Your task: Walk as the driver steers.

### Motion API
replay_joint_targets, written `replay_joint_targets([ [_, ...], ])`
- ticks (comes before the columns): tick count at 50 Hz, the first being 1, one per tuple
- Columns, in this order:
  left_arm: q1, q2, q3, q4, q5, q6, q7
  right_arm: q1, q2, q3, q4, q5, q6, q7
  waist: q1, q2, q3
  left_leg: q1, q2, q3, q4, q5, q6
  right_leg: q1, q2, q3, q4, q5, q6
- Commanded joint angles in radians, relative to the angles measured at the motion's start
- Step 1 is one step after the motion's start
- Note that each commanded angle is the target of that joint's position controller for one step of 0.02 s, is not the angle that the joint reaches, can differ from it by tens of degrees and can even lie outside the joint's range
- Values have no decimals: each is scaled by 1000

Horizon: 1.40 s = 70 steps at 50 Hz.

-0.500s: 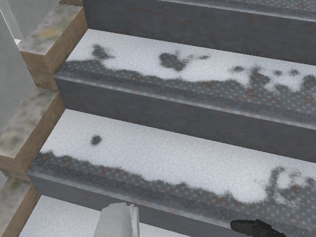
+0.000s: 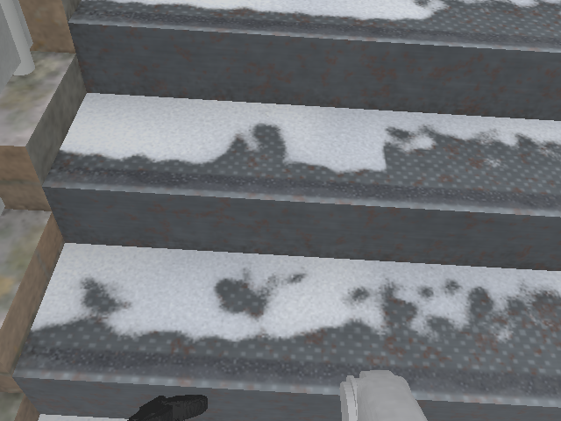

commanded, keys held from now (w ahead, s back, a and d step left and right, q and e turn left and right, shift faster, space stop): w+e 0.52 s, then w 0.46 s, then w+q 0.02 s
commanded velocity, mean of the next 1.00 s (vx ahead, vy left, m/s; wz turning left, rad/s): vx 0.50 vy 0.00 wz -0.41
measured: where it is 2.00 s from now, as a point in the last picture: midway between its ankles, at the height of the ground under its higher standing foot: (400, 7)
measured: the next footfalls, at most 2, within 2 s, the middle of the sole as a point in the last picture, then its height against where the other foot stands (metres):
right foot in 0.18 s outside the picture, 0.17 m higher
left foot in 0.70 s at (282, 306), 0.17 m higher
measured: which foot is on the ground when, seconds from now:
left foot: down 0.00-0.20, up 0.22-0.68, down 0.70-1.00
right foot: up 0.00-0.16, down 0.18-0.70, up 0.72-1.00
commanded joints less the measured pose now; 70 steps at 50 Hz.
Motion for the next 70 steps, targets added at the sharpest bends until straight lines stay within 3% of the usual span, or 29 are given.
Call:
replay_joint_targets([
  [1, -162, 24, -14, -141, 8, 4, -13, 42, -90, -8, -32, 12, -18, -27, 39, 61, 120, -53, 167, -117, -289, 189, -15, -35, -32, -76, -192, -20, 19],
  [4, -205, 38, -16, -158, 10, 22, -48, 132, -167, -35, -16, 25, -11, -79, -5, 101, 54, 197, 211, -67, -419, 485, 72, 54, -111, -217, -456, -208, 2],
  [6, -125, 26, -29, -113, -23, 23, -43, 22, -167, -25, -97, 79, 6, -91, 66, 108, -44, 80, 175, 54, -247, 1547, 60, 516, 4, -369, -751, -250, -33],
  [8, 161, 93, 4, -42, -16, 30, -27, 18, -279, -54, -152, 76, 8, -85, 147, 287, -239, 226, 276, 5, 122, 1997, 89, 779, 94, -313, -914, -377, -65],
  [10, 249, 245, 65, -30, 0, 6, -38, -51, -273, -64, -270, 45, -1, -33, 164, 167, -317, -81, 200, -41, 678, 1351, 50, 1081, 5, 187, -1309, -558, -136],
  [11, 195, 335, 108, -45, -11, 25, -38, -195, -206, -69, -377, 23, -3, 1, 168, -153, -300, -497, -96, -141, 1177, 227, -32, 1168, -187, 868, -1738, -796, -253],
  [12, 95, 324, 117, -71, -2, 25, -32, -245, -143, -64, -444, -17, -12, 14, 94, -49, -259, -659, -69, -389, 1515, 238, -25, 1115, -240, 1019, -1887, -798, -229],
  [16, 198, 157, 80, 126, 17, -49, -33, -274, -19, -9, -549, -10, 16, -31, -37, 136, 72, -919, -16, -366, 1728, 245, 26, 851, -133, 517, -1737, -293, -82],
  [20, 279, 187, 75, 181, 6, -100, -46, -312, 13, 26, -569, -20, 68, -48, -59, 95, 120, -994, 26, -305, 1493, 210, -5, 794, -41, 264, -1674, 28, -24],
  [25, 536, 229, 91, 261, 11, -128, -68, -698, 86, 69, -712, -36, 64, -65, 84, -31, 55, -1396, 35, -234, 1751, -22, 36, 1143, -120, 400, -1770, 58, -21],
  [27, 557, 220, 95, 263, 10, -119, -20, -837, 106, 82, -788, -41, 71, -48, 100, -43, 63, -1337, 39, -270, 1597, -59, 43, 1143, -143, 456, -1896, 113, -51],
  [30, 478, 238, 100, 209, -23, -99, 20, -712, 66, 70, -729, -26, 89, -26, 49, -5, -57, -909, 12, -141, 1179, -53, 51, 1183, -165, 239, -2025, 647, -53],
  [33, 326, 364, 137, 131, -45, -148, -10, -311, -90, -11, -601, 44, 102, -46, -183, -160, -349, -217, -88, -131, 817, -37, 82, 1201, -205, 190, -1661, 1739, -27],
  [35, 261, 344, 149, 85, -45, -210, -62, -154, -224, -71, -514, 6, 91, -49, -253, -29, -394, 24, -30, -439, 367, -132, 160, 1093, -72, 184, -1069, 1195, 25],
  [36, 393, 158, 121, 36, -21, -189, -86, -185, -286, -88, -460, 13, 96, -54, -112, 380, -360, 102, 268, -1127, -8, 114, 298, 721, 151, 163, -609, 52, 103],
  [37, 458, 138, 105, 18, 42, -169, -87, -274, -211, -86, -471, 31, 93, -46, -32, 238, -325, -25, 295, -1281, -100, -95, 332, 639, 98, 212, -318, 27, 89],
  [39, 286, 56, 67, -79, 77, -133, -67, -346, -78, -55, -376, 34, 60, -35, 23, 25, -45, -237, 243, -1036, -70, -476, 281, 388, 43, 126, -120, 40, 48],
  [41, 228, 38, 39, -102, 59, -86, -40, -275, -16, -42, -257, -1, 10, -34, 52, -33, 60, -337, 184, -727, -52, -189, 198, 293, 29, 168, -50, 3, 20],
  [46, 109, 79, 24, -153, 28, -45, -32, -236, -101, -47, -187, 22, -14, -6, 95, 27, 96, -336, 89, -363, -169, 157, 132, 242, -2, 84, -308, -19, 35],
  [50, -102, 19, 7, -233, 42, -26, -18, -23, -159, -63, -121, 18, -48, -16, 21, 96, 63, -13, 173, -432, -246, 177, 178, -62, -66, -19, -29, -187, 32],
  [55, -398, -57, -73, -411, 26, -42, -84, 130, -121, -58, -109, 34, 16, -94, -86, 46, 23, 134, 170, -422, -508, 407, 183, 138, -179, -129, -682, -245, 64],
  [56, -355, -48, -65, -385, 6, -44, -92, 47, -145, -64, -146, 44, 25, -90, -53, 37, 22, 12, 151, -383, -551, 550, 174, 414, -145, -185, -886, -179, 45],
  [59, 220, 98, 29, -195, -17, -37, -59, -46, -338, -112, -219, 76, -27, -24, 197, 212, -384, 141, 195, -314, 1, 1878, 107, 1022, 35, -204, -1011, -124, -9],
  [60, 305, 181, 59, -135, 13, -47, -38, -59, -300, -115, -243, 102, -46, 11, 198, 206, -457, -37, 113, -327, 245, 1629, 77, 1226, -43, -9, -1093, -161, -39],
  [61, 383, 281, 98, -125, 51, -56, -25, -57, -219, -101, -302, 116, -60, 32, 232, -40, -530, -326, -22, -360, 659, 1152, 44, 1431, -309, 496, -1355, -262, -130],
  [62, 315, 336, 122, -126, 25, -32, -26, -101, -217, -121, -331, 61, -62, 47, 217, -219, -565, -421, -168, -422, 1199, 243, 37, 1352, -422, 868, -1743, -362, -145],
  [65, 127, 180, 93, 30, -11, -85, -45, -210, -24, -85, -456, -2, -3, -11, 21, 71, -72, -713, -17, -379, 1538, 269, 50, 950, -416, 536, -1723, -491, -92],
  [67, 173, 57, 56, 139, 33, -101, -41, -195, 54, -39, -485, 1, 28, -24, -66, 52, 15, -796, -3, -431, 1601, 257, 76, 882, -354, 274, -1695, -205, -22],
  [70, 253, 60, 46, 219, 34, -137, -52, -249, 48, -24, -494, 36, 75, -42, -66, 16, 114, -933, -45, -454, 1541, 185, 65, 872, -348, 43, -1798, -13, 34],
])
